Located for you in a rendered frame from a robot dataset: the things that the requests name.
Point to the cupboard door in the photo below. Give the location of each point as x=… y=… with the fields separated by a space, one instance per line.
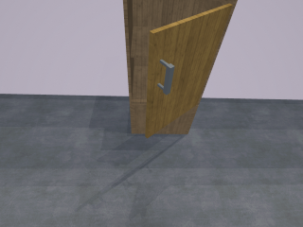
x=190 y=45

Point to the handle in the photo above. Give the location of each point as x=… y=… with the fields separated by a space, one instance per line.
x=168 y=77

